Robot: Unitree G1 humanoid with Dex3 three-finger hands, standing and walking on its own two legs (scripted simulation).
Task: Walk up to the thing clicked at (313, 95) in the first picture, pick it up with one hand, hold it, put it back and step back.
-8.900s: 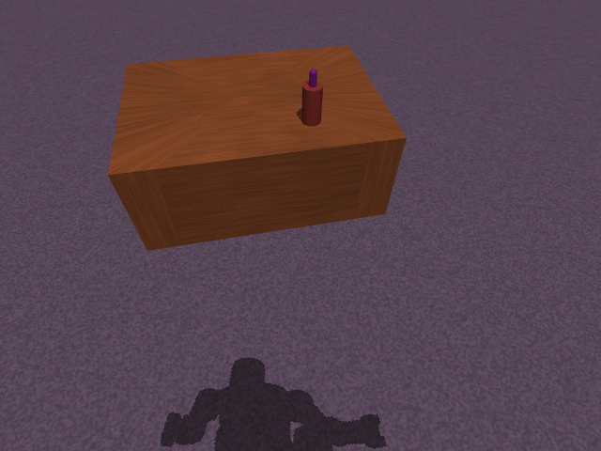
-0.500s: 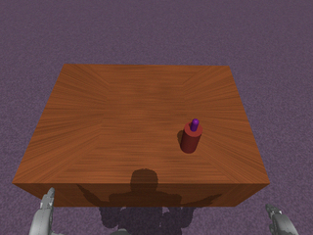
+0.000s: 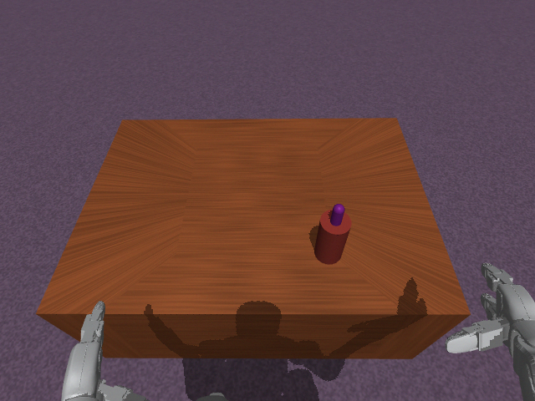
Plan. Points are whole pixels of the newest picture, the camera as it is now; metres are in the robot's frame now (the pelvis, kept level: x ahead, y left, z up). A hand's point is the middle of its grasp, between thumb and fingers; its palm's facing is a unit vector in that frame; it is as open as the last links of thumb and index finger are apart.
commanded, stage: go down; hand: right
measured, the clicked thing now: (333, 231) +0.53 -0.12 -0.21
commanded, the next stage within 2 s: approach in 1.34 s
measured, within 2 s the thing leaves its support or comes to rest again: neither
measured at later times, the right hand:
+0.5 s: hand (478, 242) +0.36 -0.31 +0.02, palm faces +0.07 +0.99 -0.12, open 17.7 cm
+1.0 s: hand (480, 214) +0.40 -0.31 +0.04, palm faces +0.07 +0.99 -0.08, open 17.5 cm
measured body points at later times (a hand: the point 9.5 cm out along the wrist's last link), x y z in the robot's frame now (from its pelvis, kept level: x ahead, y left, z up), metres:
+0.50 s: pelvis -0.01 -0.01 +0.01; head +0.05 -0.04 +0.45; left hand +0.13 +0.26 -0.04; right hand +0.36 -0.36 +0.03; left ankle +0.02 +0.14 -0.69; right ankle -0.02 -0.13 -0.69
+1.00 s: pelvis -0.02 -0.01 +0.00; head +0.07 -0.04 +0.44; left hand +0.12 +0.27 -0.04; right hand +0.39 -0.37 +0.05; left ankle +0.02 +0.14 -0.69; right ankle -0.02 -0.13 -0.69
